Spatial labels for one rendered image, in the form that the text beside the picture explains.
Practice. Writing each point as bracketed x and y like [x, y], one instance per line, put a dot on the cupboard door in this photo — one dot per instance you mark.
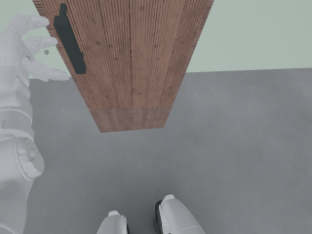
[134, 50]

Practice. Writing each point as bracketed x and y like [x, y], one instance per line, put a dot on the robot left hand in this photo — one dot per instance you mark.
[13, 51]

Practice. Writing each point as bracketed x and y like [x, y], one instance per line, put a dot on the robot left shin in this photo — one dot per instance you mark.
[113, 213]

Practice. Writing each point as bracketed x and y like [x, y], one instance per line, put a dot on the robot left thigh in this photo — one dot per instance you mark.
[113, 224]

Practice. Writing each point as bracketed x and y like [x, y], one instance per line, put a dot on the robot left forearm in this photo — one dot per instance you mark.
[15, 107]

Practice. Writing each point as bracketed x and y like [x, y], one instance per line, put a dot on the handle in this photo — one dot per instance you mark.
[68, 40]

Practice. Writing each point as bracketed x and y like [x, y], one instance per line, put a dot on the left robot upper arm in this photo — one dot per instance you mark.
[20, 164]

